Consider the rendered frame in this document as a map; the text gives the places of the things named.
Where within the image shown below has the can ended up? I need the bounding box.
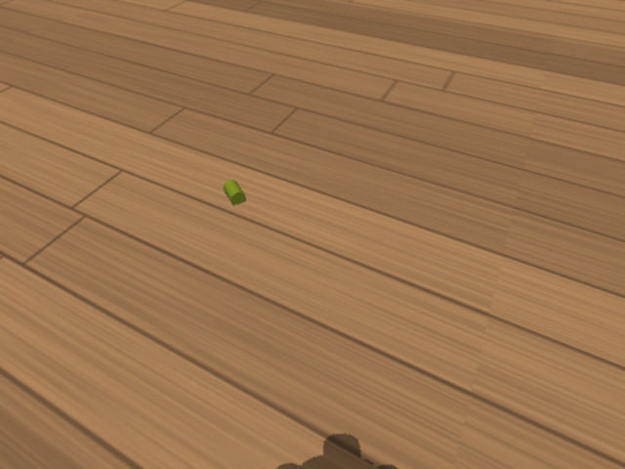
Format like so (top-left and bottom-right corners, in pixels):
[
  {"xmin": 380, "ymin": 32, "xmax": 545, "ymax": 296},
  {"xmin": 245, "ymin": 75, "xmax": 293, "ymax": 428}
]
[{"xmin": 224, "ymin": 180, "xmax": 245, "ymax": 204}]

